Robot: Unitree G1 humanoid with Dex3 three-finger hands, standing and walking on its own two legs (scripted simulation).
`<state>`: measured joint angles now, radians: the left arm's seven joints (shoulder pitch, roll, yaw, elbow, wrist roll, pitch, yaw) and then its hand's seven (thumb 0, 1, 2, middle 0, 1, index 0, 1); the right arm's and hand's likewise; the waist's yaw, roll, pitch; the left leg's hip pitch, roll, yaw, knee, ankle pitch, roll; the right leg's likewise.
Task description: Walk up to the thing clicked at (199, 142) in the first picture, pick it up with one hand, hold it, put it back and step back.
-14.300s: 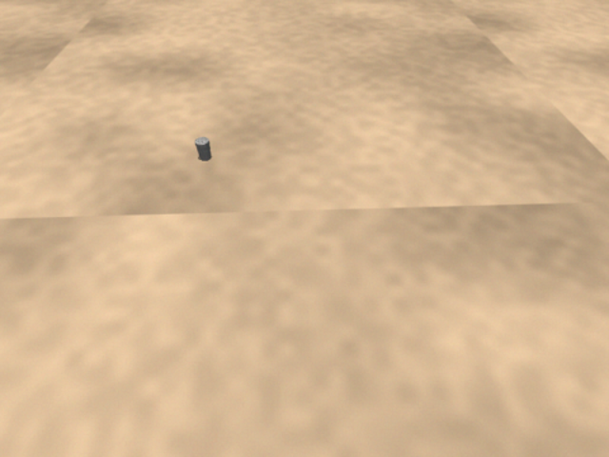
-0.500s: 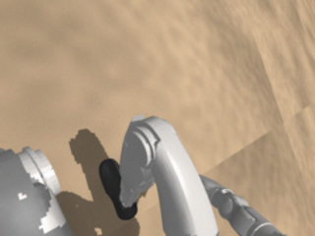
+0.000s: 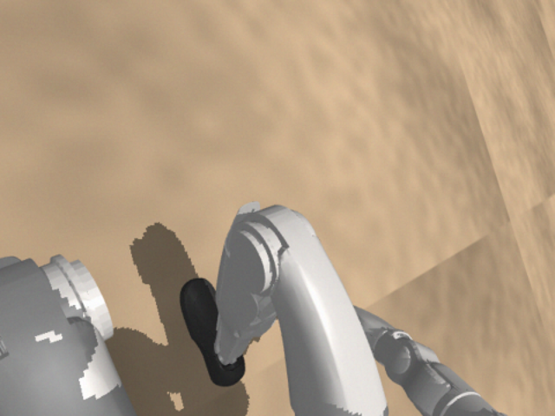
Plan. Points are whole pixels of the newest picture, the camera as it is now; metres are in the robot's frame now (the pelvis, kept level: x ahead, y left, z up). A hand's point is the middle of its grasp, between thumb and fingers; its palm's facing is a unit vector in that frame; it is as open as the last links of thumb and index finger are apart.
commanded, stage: settle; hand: left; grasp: from the side
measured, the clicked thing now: out of the picture +0.46 +0.30 -0.22
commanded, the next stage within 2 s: lift in 1.52 s
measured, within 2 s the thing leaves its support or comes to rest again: neither
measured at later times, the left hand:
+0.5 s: hand out of the picture +0.43 +0.33 -0.05, palm faces +0.34 -0.94 -0.05, open 5.7 cm
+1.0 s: hand out of the picture +0.44 +0.32 +0.02, palm faces +0.34 -0.94 -0.03, open 6.1 cm
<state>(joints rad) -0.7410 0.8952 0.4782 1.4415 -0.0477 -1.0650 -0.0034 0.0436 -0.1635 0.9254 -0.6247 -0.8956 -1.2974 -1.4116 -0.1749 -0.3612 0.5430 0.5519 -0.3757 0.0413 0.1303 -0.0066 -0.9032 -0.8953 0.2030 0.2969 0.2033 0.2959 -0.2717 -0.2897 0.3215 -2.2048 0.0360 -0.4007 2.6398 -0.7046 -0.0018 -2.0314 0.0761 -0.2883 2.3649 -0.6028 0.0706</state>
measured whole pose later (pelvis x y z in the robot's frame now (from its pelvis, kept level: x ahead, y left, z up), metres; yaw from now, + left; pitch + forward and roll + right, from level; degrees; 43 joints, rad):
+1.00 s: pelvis +0.03 -0.02 +0.05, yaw +9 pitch +30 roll -8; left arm -0.68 0.54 0.45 0.94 -0.15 -0.59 -0.23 0.05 -0.25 0.98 -0.67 -0.94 -1.31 -1.40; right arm 0.06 -0.31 0.13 0.63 -0.10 0.07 0.07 0.00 -0.90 -0.89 0.20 0.30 0.20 0.30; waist -0.15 -0.02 -0.04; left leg -2.23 0.04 -0.16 2.39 -0.70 -0.01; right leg -2.14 0.00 -0.12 2.29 -0.69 0.01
